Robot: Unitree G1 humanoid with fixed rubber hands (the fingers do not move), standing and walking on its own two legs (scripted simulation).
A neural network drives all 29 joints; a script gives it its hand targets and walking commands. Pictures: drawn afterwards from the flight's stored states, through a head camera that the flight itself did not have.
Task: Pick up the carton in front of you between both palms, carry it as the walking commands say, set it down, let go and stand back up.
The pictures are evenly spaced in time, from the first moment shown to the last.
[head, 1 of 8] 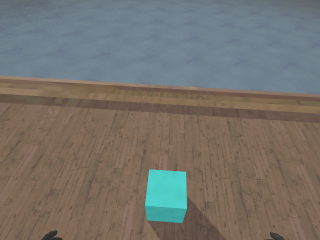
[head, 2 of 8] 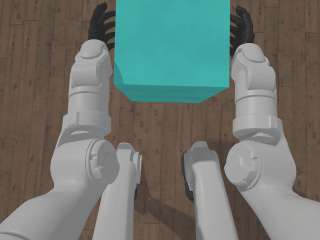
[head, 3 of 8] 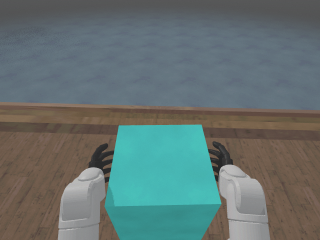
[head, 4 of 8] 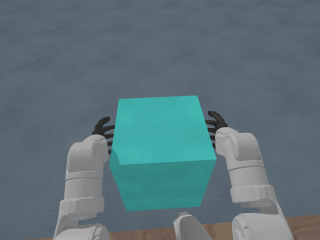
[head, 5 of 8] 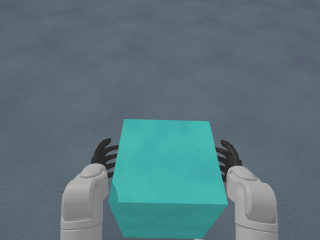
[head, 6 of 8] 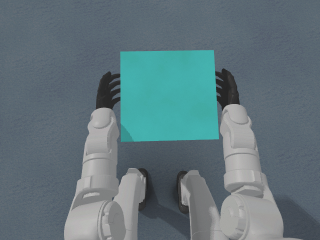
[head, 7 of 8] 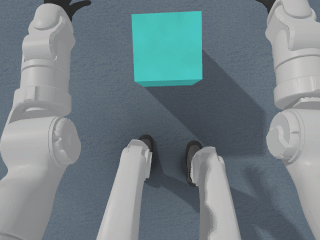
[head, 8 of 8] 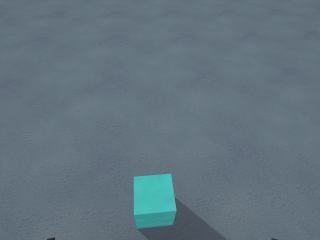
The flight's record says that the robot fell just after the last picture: no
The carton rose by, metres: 0.69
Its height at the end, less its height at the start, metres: -1.01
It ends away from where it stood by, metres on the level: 5.32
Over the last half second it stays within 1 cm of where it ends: yes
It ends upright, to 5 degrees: yes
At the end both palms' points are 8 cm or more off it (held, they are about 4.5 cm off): yes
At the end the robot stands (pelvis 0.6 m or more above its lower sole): yes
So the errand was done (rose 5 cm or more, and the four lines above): yes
